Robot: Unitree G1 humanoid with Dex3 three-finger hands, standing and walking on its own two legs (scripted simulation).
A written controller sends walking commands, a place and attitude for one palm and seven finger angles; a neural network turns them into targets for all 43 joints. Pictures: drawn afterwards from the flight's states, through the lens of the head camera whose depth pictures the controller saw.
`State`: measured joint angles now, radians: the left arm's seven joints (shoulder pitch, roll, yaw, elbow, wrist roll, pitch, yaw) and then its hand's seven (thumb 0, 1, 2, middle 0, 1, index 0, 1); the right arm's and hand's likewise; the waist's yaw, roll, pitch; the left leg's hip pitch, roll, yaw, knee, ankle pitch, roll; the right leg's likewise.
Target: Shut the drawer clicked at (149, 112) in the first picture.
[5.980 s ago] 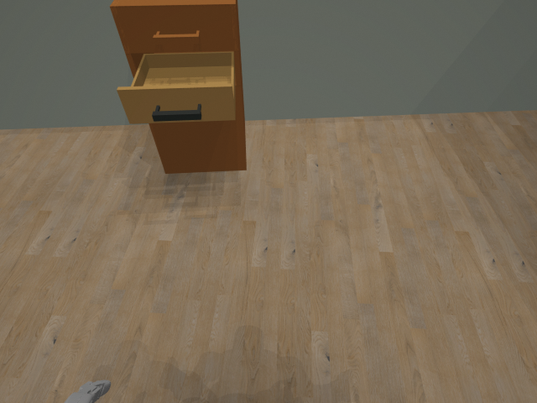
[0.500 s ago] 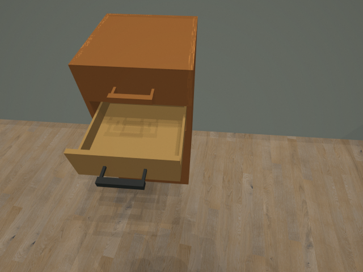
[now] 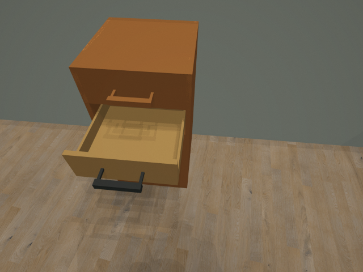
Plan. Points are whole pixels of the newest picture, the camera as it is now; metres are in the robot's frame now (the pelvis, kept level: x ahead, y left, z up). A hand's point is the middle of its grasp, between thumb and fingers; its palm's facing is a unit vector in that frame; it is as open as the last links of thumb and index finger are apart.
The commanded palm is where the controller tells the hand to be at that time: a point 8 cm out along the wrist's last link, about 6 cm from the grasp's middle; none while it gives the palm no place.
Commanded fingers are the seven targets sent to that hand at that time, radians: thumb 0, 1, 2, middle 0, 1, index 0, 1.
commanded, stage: shuffle to correct the standing spot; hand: left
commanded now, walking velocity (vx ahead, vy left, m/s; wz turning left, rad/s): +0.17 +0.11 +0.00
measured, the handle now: (119, 179) +0.43 +0.24 -0.19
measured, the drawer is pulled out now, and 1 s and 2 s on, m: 0.26 0.26 0.26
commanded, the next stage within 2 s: come to a stop and stand still in 0.30 s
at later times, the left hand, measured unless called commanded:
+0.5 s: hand out of the picture +0.06 +0.20 -0.18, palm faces +0.09 -0.97 -0.22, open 7.4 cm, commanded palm none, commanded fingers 0.00 0.90 0.90 -0.20 -0.30 -0.20 -0.30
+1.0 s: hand out of the picture +0.07 +0.20 -0.17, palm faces +0.02 -0.98 -0.22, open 7.4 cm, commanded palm none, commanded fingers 0.00 0.90 0.90 -0.20 -0.30 -0.20 -0.30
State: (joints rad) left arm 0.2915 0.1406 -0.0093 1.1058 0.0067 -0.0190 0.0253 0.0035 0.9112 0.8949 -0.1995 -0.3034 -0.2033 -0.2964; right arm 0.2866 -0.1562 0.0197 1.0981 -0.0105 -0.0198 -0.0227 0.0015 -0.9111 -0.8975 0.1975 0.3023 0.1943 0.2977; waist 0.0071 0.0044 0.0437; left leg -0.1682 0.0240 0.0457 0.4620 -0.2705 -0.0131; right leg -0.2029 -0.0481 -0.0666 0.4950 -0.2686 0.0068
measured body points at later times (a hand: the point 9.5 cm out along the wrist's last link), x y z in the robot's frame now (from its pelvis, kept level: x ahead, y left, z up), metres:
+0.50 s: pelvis +0.07 +0.02 -0.01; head +0.09 +0.01 +0.44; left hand +0.06 +0.25 -0.16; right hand +0.04 -0.19 -0.18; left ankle +0.00 +0.13 -0.71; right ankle +0.02 -0.09 -0.74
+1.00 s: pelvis +0.07 +0.03 +0.00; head +0.07 +0.01 +0.45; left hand +0.07 +0.25 -0.15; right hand +0.11 -0.20 -0.16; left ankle +0.09 +0.16 -0.74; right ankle +0.04 -0.06 -0.74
